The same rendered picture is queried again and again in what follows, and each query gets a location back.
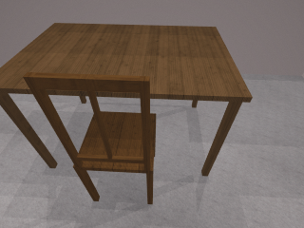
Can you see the table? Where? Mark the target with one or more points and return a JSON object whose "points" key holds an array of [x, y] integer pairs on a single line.
{"points": [[188, 63]]}

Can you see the chair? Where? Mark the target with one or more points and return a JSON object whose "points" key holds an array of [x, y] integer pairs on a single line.
{"points": [[114, 141]]}

